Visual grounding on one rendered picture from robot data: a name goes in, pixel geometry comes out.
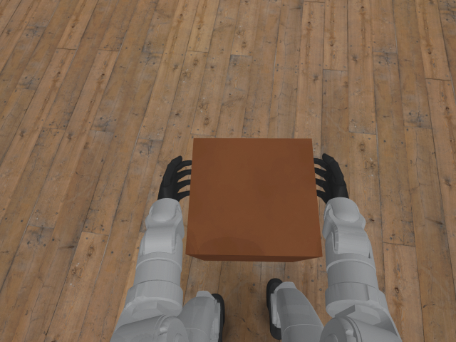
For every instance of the left robot forearm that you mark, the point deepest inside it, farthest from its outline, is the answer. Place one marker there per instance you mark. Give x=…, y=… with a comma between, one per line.
x=156, y=288

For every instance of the right robot upper arm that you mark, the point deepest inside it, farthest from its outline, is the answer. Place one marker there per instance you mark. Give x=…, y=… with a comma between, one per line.
x=347, y=329

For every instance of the robot right hand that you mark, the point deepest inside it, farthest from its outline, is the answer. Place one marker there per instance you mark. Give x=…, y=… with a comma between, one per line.
x=334, y=184

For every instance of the left robot thigh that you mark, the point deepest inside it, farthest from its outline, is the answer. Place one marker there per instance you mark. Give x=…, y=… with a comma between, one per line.
x=201, y=318

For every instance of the carton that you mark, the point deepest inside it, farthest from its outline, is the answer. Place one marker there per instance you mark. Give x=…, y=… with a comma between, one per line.
x=253, y=199

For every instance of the robot left hand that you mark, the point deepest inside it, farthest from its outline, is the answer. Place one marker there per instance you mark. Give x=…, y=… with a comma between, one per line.
x=170, y=186

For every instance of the robot right foot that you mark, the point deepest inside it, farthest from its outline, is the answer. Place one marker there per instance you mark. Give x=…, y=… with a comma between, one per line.
x=272, y=284

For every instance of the right robot forearm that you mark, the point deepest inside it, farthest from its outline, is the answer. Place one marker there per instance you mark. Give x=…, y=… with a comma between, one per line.
x=352, y=282

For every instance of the left robot upper arm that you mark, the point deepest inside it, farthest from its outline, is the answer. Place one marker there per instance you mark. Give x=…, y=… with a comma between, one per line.
x=163, y=328

